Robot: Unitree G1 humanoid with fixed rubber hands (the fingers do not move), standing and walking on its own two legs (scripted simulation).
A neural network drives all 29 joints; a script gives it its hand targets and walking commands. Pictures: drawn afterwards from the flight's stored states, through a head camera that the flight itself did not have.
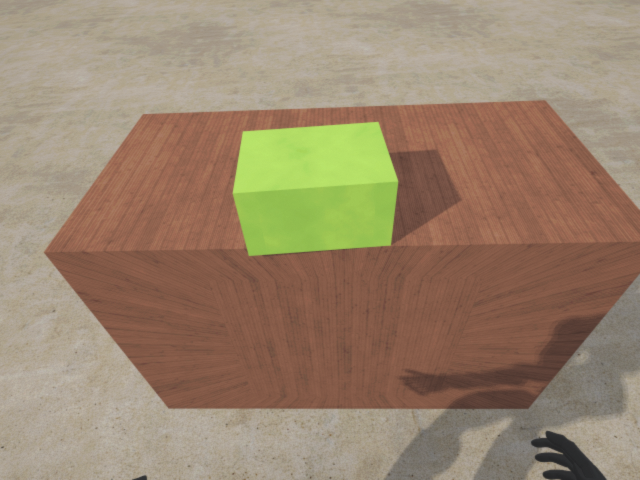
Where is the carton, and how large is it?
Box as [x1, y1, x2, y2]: [233, 122, 397, 255]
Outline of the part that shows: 378,122 243,131 233,188 233,196 249,255 390,245 397,179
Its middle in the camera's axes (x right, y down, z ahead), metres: -0.01 -0.11 +0.72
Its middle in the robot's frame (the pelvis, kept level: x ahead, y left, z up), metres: +0.63 +0.04 +0.04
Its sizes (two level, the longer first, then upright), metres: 0.256 0.190 0.141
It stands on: a pedestal, 0.72 m high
